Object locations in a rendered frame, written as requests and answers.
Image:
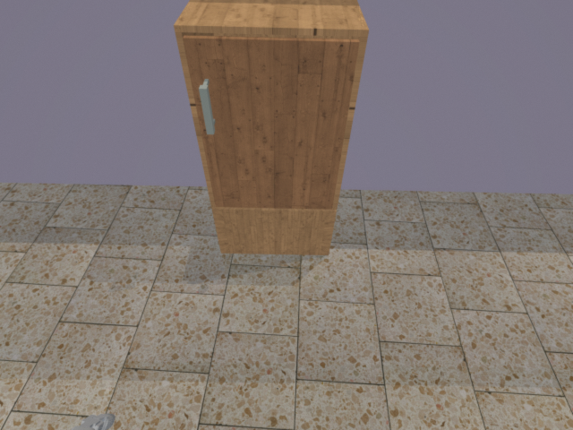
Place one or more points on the handle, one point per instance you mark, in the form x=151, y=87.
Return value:
x=206, y=107

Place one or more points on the cupboard door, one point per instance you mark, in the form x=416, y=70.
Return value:
x=280, y=107

